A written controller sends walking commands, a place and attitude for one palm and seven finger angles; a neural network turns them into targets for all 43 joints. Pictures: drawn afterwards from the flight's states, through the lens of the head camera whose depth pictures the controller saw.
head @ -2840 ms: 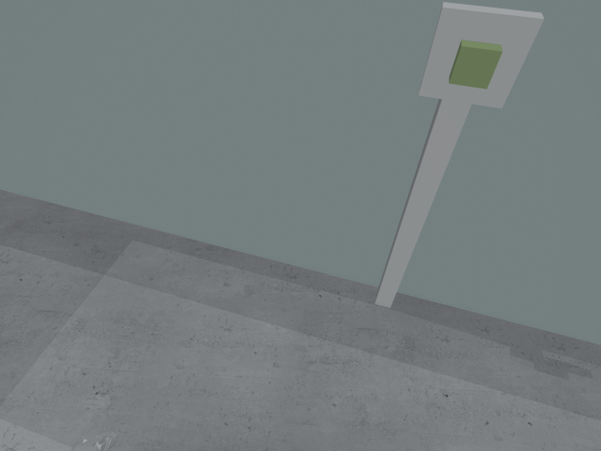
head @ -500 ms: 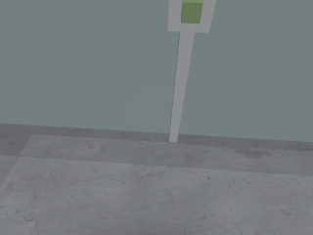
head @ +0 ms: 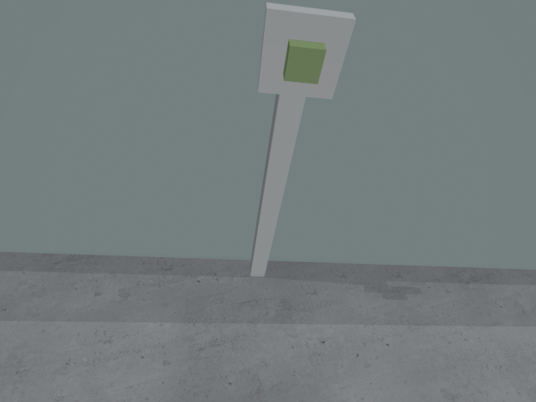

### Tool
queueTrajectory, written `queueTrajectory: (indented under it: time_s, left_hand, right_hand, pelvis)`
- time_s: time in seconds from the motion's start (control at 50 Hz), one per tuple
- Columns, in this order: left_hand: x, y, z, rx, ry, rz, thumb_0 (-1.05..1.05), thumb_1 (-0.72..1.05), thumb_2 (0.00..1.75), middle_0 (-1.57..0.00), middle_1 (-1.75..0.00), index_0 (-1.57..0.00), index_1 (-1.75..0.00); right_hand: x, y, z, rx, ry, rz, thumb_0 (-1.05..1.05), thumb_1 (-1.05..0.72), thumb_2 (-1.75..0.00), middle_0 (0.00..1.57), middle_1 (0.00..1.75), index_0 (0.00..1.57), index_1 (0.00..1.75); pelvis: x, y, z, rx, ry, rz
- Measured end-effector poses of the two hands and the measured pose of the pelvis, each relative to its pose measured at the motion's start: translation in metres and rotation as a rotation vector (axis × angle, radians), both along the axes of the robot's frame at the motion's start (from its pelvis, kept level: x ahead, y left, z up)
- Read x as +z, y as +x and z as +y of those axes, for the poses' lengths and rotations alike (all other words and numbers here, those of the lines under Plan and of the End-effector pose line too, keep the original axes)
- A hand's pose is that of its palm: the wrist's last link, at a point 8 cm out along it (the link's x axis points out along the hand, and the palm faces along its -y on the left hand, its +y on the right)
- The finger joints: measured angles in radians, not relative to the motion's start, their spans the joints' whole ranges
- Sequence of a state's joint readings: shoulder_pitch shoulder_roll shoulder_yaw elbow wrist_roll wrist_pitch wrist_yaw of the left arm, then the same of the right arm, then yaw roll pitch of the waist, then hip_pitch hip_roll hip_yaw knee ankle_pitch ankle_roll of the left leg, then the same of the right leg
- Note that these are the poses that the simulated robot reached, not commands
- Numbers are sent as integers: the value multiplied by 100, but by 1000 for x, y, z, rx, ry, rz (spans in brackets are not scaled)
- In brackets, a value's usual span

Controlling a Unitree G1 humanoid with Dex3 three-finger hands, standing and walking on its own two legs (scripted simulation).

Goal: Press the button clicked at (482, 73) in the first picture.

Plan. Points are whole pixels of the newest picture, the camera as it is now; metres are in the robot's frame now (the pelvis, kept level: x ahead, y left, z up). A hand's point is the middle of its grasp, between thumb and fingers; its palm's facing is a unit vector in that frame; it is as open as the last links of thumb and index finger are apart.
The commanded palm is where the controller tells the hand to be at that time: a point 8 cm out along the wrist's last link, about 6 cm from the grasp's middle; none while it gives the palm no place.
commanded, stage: take the last steps up to it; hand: left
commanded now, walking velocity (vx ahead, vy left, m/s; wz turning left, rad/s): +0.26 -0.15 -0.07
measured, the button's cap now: (303, 61) +0.67 +0.00 +0.19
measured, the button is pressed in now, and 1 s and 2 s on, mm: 0 0 0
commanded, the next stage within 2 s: come to a stop and stand still in 0.24 s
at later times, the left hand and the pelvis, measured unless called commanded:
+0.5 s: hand (238, 320) +0.30 +0.06 -0.17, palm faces -0.05 -0.98 -0.20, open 7.4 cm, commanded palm none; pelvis +0.18 -0.10 -0.01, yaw -1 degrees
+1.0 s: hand (164, 396) +0.16 +0.17 -0.18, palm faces +0.13 -0.96 -0.25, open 7.4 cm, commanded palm none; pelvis +0.15 -0.05 +0.00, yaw +2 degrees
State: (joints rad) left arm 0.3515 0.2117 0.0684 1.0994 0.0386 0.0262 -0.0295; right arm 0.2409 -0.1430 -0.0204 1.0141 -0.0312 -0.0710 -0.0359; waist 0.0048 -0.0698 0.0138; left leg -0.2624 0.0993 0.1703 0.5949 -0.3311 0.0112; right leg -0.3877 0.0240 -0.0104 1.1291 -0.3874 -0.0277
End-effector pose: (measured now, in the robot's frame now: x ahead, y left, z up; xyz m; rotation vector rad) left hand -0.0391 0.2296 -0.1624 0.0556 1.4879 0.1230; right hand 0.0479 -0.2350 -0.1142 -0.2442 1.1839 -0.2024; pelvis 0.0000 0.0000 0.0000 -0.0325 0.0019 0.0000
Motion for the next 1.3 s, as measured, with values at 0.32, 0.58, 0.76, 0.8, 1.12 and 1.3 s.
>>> queueTrajectory:
  time_s: [0.32, 0.58, 0.76, 0.8, 1.12, 1.3]
  left_hand:
    - [18, 267, -60, -181, 42, -252, 0, 91, 90, -19, -30, -19, -30]
    - [35, 330, -123, -101, 114, -339, -1, 92, 90, -20, -30, -20, -30]
    - [41, 285, -83, -31, 192, -296, 0, 91, 90, -20, -30, -20, -30]
    - [40, 269, -71, -18, 198, -275, 0, 91, 90, -20, -30, -20, -30]
    - [22, 158, -15, 54, 115, -35, 0, 91, 90, -19, -30, -19, -30]
    - [24, 163, -44, -15, 86, -22, 0, 91, 90, -19, -30, -19, -30]
  right_hand:
    - [-13, -64, -11, -270, 150, 462, 1, -91, -90, 20, 30, 21, 30]
    - [-41, 120, -108, -128, 108, 255, 1, -91, -90, 19, 29, 20, 30]
    - [-21, 237, -114, 27, 70, -22, 0, -92, -90, 19, 29, 20, 30]
    - [-15, 245, -106, 52, 68, -52, 0, -92, -90, 19, 29, 20, 30]
    - [-7, 136, -27, 18, 49, 149, 1, -93, -90, 20, 30, 21, 30]
    - [-29, 88, -13, -76, 126, 219, 1, -92, -90, 20, 30, 20, 30]
  pelvis:
    - [-3, 123, -58, -37, 27, 14]
    - [-2, 183, -108, -4, 42, -1]
    - [0, 170, -98, 16, 50, -10]
    - [0, 166, -92, 19, 52, -9]
    - [9, 150, -35, 22, 27, 17]
    - [6, 146, -32, -4, 43, 4]
